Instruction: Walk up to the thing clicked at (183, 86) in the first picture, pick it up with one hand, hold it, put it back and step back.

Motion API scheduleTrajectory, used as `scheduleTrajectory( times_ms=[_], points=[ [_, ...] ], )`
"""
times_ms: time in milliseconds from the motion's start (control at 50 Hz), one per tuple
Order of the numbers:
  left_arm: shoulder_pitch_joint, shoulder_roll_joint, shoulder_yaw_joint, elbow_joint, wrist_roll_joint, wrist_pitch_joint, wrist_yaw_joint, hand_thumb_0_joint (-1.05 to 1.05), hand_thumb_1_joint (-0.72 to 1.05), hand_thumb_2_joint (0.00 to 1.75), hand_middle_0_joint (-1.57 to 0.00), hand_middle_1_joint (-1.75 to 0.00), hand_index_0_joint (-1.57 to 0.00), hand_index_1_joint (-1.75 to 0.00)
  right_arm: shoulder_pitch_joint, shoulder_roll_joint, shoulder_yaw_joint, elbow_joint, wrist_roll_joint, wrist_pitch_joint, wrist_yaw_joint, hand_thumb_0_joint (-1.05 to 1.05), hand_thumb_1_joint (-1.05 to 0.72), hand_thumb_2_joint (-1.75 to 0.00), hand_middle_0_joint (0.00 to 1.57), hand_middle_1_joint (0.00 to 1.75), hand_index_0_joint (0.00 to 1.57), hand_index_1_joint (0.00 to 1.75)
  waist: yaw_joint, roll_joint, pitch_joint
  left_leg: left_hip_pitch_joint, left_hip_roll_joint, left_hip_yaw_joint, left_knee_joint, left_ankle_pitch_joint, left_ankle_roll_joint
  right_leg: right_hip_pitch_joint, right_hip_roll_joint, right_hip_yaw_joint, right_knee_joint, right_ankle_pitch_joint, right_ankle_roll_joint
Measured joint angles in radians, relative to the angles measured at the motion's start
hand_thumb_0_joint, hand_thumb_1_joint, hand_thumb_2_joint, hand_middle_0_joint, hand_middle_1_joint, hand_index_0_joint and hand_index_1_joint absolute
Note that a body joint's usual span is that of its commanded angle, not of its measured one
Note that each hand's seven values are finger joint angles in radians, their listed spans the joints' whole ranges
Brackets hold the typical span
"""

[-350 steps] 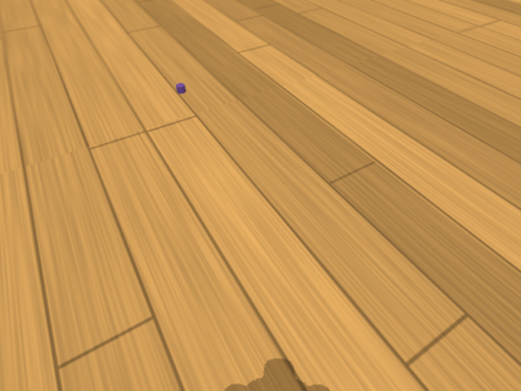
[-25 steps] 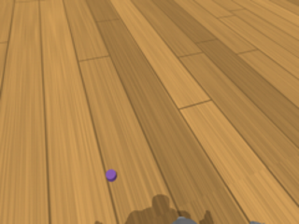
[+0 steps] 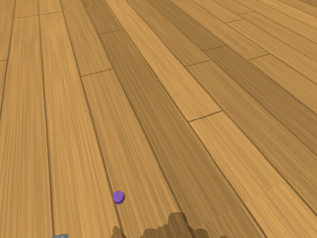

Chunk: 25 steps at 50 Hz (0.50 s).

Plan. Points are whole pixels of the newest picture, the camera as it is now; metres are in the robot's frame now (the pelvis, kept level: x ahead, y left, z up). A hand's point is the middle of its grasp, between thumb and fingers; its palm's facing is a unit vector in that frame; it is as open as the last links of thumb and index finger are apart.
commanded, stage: walk up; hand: left
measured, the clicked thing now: (118, 197) +0.48 +0.26 -0.75
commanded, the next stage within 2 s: stand in 0.88 s
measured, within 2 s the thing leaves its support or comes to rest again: neither
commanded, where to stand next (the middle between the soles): +0.11 +0.02 m, yaw +1 degrees
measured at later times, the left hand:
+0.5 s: hand out of the picture +0.07 +0.26 -0.15, palm faces +0.00 -0.94 -0.34, open 7.3 cm
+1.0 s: hand out of the picture +0.10 +0.25 -0.15, palm faces -0.01 -0.94 -0.34, open 7.3 cm
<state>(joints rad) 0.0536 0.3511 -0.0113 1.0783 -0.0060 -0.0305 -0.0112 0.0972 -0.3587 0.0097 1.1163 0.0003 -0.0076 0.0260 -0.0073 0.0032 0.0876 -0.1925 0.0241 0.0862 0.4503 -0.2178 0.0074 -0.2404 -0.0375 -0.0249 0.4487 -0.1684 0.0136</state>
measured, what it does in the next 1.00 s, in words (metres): stands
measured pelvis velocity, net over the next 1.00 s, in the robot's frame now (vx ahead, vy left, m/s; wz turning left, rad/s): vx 0.02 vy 0.00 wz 0.01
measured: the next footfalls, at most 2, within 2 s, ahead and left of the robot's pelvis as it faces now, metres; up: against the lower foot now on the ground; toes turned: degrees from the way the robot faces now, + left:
none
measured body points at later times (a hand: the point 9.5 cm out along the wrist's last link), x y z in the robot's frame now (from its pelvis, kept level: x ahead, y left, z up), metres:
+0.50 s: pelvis +0.01 +0.00 +0.01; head +0.01 +0.00 +0.46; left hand +0.07 +0.31 -0.13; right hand +0.10 -0.29 -0.13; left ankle +0.02 +0.11 -0.74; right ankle +0.05 -0.13 -0.74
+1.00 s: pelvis +0.02 +0.00 +0.01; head +0.03 +0.00 +0.46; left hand +0.10 +0.30 -0.12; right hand +0.10 -0.30 -0.13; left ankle +0.02 +0.11 -0.74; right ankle +0.05 -0.13 -0.74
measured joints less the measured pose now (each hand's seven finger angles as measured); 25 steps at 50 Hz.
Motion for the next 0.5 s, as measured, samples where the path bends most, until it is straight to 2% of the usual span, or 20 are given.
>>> scheduleTrajectory(
  times_ms=[200,500],
  points=[
    [-0.017,-0.002,0.005,0.061,0.003,0.012,-0.002,0.00,0.91,0.90,-0.21,-0.30,-0.21,-0.30,-0.041,-0.013,-0.013,0.042,-0.006,-0.001,-0.008,0.01,-0.90,-0.90,0.20,0.30,0.21,0.30,0.006,-0.011,-0.024,0.056,-0.004,0.000,-0.086,0.038,0.000,0.060,0.001,-0.003,-0.092,0.041,0.004],
    [0.043,-0.004,0.014,0.104,0.013,0.016,-0.003,0.00,0.91,0.90,-0.21,-0.30,-0.21,-0.30,-0.040,0.009,-0.017,0.048,-0.009,0.005,-0.003,0.01,-0.90,-0.90,0.20,0.30,0.21,0.30,0.022,0.006,-0.027,0.075,-0.006,-0.006,-0.125,0.056,-0.001,0.084,0.001,-0.009,-0.136,0.059,0.005]
  ],
)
